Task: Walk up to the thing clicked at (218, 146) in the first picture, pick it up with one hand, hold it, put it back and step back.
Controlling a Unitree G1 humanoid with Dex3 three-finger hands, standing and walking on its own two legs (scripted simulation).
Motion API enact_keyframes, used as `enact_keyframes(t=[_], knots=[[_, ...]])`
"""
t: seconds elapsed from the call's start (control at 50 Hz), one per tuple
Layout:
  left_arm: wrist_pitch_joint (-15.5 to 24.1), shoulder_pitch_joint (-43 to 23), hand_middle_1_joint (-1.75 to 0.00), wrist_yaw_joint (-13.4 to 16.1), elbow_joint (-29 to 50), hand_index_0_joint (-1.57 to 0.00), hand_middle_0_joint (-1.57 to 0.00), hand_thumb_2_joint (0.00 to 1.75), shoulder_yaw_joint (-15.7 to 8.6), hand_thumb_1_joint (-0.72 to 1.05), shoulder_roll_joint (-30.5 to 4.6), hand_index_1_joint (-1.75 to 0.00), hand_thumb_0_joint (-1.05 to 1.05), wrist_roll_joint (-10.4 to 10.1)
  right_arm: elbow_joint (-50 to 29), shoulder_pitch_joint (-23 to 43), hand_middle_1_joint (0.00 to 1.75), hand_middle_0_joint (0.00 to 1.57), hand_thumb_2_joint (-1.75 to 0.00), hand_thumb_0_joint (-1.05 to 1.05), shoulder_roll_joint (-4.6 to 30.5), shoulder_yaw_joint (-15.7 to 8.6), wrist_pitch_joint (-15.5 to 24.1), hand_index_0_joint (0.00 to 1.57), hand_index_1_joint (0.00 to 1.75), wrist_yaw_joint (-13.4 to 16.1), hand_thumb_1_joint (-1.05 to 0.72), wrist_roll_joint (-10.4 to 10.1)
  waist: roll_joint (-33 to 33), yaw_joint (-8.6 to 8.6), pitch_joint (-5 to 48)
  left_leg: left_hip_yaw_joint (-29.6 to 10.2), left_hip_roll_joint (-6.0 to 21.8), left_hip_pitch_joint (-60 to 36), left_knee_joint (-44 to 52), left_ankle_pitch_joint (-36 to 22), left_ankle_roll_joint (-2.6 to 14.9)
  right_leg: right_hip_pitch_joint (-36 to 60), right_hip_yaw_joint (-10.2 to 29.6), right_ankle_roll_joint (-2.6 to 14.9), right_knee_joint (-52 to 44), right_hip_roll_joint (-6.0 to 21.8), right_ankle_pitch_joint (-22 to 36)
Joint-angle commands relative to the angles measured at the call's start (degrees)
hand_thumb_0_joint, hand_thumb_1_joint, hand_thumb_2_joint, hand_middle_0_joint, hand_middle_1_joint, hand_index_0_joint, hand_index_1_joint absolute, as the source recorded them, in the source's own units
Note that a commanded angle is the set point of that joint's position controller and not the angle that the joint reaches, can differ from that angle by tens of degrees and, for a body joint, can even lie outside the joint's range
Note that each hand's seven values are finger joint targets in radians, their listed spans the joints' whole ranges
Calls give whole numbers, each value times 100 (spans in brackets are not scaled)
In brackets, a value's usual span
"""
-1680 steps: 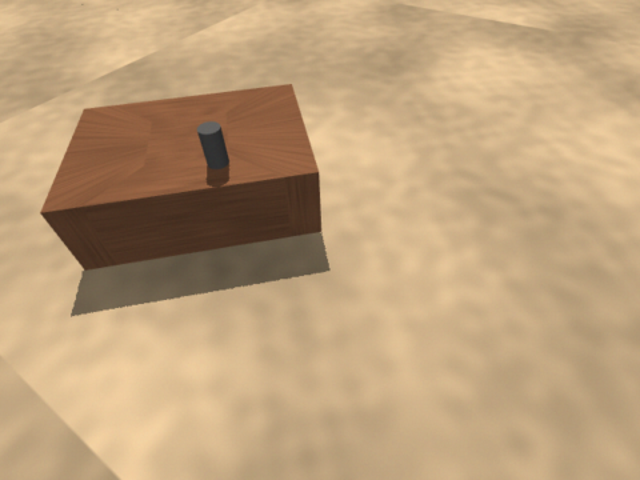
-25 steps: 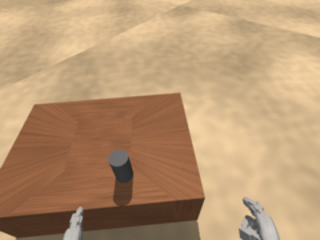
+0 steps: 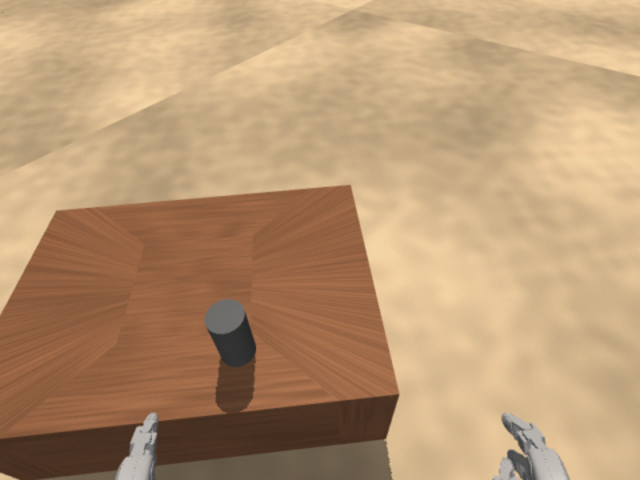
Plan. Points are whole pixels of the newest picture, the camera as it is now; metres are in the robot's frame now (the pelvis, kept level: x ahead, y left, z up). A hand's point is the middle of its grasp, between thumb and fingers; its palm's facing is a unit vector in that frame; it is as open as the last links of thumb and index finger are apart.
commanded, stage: home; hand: left
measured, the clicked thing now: (232, 334) +0.52 +0.21 -0.32
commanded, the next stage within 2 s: stand in 1.48 s
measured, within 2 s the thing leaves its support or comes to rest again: neither
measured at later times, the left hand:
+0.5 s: hand out of the picture +0.17 +0.18 -0.06, palm faces +0.11 -0.95 -0.28, open 17.2 cm
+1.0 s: hand out of the picture +0.17 +0.18 -0.06, palm faces +0.10 -0.96 -0.28, open 17.2 cm
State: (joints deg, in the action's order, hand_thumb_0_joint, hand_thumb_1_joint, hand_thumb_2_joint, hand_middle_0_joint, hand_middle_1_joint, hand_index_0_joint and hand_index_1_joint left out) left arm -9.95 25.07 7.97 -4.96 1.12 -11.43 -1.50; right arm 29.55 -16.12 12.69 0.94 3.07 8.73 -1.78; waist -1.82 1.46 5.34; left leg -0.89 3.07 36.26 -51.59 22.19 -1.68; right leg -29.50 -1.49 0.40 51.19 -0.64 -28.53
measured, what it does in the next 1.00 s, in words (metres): stands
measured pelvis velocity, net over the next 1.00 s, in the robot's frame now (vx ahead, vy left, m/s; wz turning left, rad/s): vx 0.00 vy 0.01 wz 0.00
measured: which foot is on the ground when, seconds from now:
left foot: down 0.00-1.00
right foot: down 0.00-1.00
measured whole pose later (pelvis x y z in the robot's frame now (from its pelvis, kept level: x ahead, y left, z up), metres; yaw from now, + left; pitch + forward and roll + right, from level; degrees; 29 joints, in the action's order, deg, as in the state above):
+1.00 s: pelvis +0.00 +0.01 +0.00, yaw +0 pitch +7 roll -1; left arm -12.8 26.2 7.3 -1.2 1.0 -11.7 -1.2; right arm 29.1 -15.7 12.1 1.3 5.9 10.0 -1.0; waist -2.1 1.1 5.7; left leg -0.9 2.9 38.0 -53.5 23.1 -1.3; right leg -30.9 -1.5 0.0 52.6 -0.5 -29.2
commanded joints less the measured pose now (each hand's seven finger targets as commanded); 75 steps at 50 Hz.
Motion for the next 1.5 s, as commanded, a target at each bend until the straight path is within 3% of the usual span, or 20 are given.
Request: enact_keyframes(t=[0.0, 0.04, 0.12, 0.22, 0.24, 0.4, 0.42, 0.54, 0.58, 0.64, 0.78, 0.8, 0.88, 0.96, 1.06, 1.16, 1.26, 1.3, 1.42, 1.48], knots=[[245, -167, -6, 84, 1331, -5, -5, 7, -405, -53, -755, -6, 0, 74, -939, 438, 30, 20, -90, 0, 638, -255, 363, 20, 30, 71, -90, 52, -7, -81, 781, 170, -176, -1043, 576, -1149, 237, -159, -57, -44, -949, -58, 1628], [187, -10, -6, 79, 1041, -6, -5, 8, -270, -52, -558, -6, 0, 81, -929, 431, 30, 20, -91, 0, 640, -252, 410, 20, 30, 65, -90, 63, 71, -16, 650, 149, -155, -1008, 596, -1060, 235, -214, -79, -42, -926, -87, 1515], [172, -250, -6, 78, 1309, -6, -5, 8, -346, -52, -705, -6, 0, 89, -922, 410, 30, 20, -91, 0, 648, -264, 446, 20, 30, 117, -90, 65, 250, 6, 687, 168, -167, -986, 529, -989, 272, -216, -48, -83, -1015, -60, 1539], [87, -9, -7, 47, 851, -6, -5, 10, -228, -49, -464, -7, 0, 104, -927, 476, 30, 20, -90, 0, 637, -249, 495, 20, 30, 128, -90, 91, 318, 23, 494, 155, -161, -877, 564, -910, 258, -307, -89, -68, -975, -81, 1392], [102, -165, -7, 72, 1175, -6, -5, 9, -399, -51, -647, -6, 0, 101, -919, 453, 30, 20, -90, 0, 643, -255, 502, 20, 30, 119, -90, 84, 64, -85, 525, 165, -165, -925, 620, -848, 230, -302, -90, -35, -973, -75, 1285], [84, -272, -7, 39, 1374, -6, -5, 10, -351, -49, -676, -7, 0, 87, -926, 470, 30, 20, -90, 0, 603, -214, 551, 20, 30, 146, -90, 95, 37, -27, 422, 165, -191, -873, 641, -499, 234, -454, -62, -29, -1067, -64, 935], [51, 21, -7, 19, 1063, -6, -5, 9, -299, -50, -529, -7, 0, 84, -934, 490, 30, 20, -91, 0, 592, -202, 547, 20, 30, 141, -90, 100, 189, -8, 390, 154, -183, -846, 627, -541, 248, -431, -76, -45, -1064, -73, 971], [55, -112, -7, 36, 1492, -6, -5, 10, -390, -49, -700, -7, 0, 94, -937, 405, 30, 20, -91, 0, 620, -236, 577, 20, 30, 185, -90, 108, 186, -23, 723, 173, -185, -994, 476, -1011, 254, -272, -39, -71, -973, -58, 1508], [22, 17, -7, 18, 1200, -6, -5, 9, -277, -51, -520, -6, 0, 100, -907, 418, 30, 20, -91, 0, 589, -214, 578, 20, 30, 179, -90, 118, 168, 17, 612, 143, -174, -905, 528, -843, 248, -375, -74, -42, -936, -87, 1301], [52, -152, -7, 41, 1408, -6, -5, 9, -388, -50, -673, -6, 0, 107, -929, 456, 30, 20, -90, 0, 595, -218, 580, 20, 30, 191, -90, 107, 47, -74, 533, 127, -183, -818, 623, -556, 225, -438, -104, -4, -974, -85, 937], [32, -88, -6, 42, 1593, -6, -5, 8, -353, -52, -670, -6, 0, 95, -925, 384, 30, 20, -90, 0, 632, -252, 607, 20, 30, 211, -90, 118, -28, -58, 749, 107, -149, -1008, 535, -1082, 216, -334, -118, -9, -854, -100, 1459], [-21, 180, -6, 17, 1070, -5, -5, 7, -266, -53, -502, -6, 0, 102, -892, 397, 30, 20, -90, 0, 583, -204, 598, 20, 30, 207, -90, 123, 183, 5, 449, 123, -163, -825, 510, -943, 238, -439, -116, -44, -892, -104, 1361], [1, 56, -7, 1, 1244, -6, -5, 9, -332, -51, -572, -6, 0, 109, -953, 417, 30, 20, -90, 0, 613, -221, 593, 20, 30, 187, -90, 123, 115, -41, 475, 116, -170, -788, 580, -646, 228, -493, -119, -19, -924, -101, 1029], [18, 38, -6, 33, 1660, -6, -5, 8, -476, -51, -751, -6, 0, 98, -956, 342, 30, 20, -90, 0, 612, -252, 611, 20, 30, 208, -90, 121, -30, -99, 829, 114, -167, -949, 502, -1054, 215, -295, -113, -18, -836, -99, 1417], [-45, 166, -6, 4, 1133, -5, -5, 8, -270, -52, -455, -6, 0, 116, -942, 376, 30, 20, -90, 0, 588, -220, 610, 20, 30, 212, -90, 143, 179, 25, 588, 116, -159, -849, 502, -826, 234, -437, -115, -41, -860, -112, 1238], [-29, -83, -6, 18, 1725, -5, -5, 8, -380, -52, -692, -6, 0, 105, -927, 336, 30, 20, -90, 0, 628, -252, 620, 20, 30, 237, -90, 141, 67, -21, 808, 115, -154, -999, 433, -1199, 234, -317, -106, -46, -812, -91, 1616], [-67, 187, -6, 0, 1265, -5, -5, 7, -326, -53, -520, -6, 0, 109, -947, 418, 30, 20, -90, 0, 581, -213, 620, 20, 30, 233, -90, 148, 87, -36, 532, 119, -167, -784, 500, -792, 231, -446, -121, -27, -900, -95, 1175], [-34, -66, -6, 18, 1670, -6, -5, 9, -427, -51, -735, -6, 0, 107, -966, 408, 30, 20, -90, 0, 625, -244, 629, 20, 30, 225, -90, 134, -24, -78, 567, 129, -177, -795, 513, -755, 223, -467, -112, -12, -905, -79, 1136], [-80, 111, -6, -13, 1343, -5, -5, 7, -293, -53, -529, -6, 0, 108, -945, 368, 30, 20, -90, 0, 582, -211, 639, 20, 30, 237, -90, 147, 146, 4, 480, 138, -172, -780, 477, -771, 241, -507, -107, -41, -887, -92, 1188], [-41, -34, -6, -1, 1728, -5, -5, 7, -409, -52, -712, -6, 0, 99, -987, 342, 30, 20, -90, 0, 625, -239, 626, 20, 30, 238, -90, 143, 105, -30, 740, 131, -176, -864, 417, -965, 251, -375, -86, -48, -872, -73, 1404]])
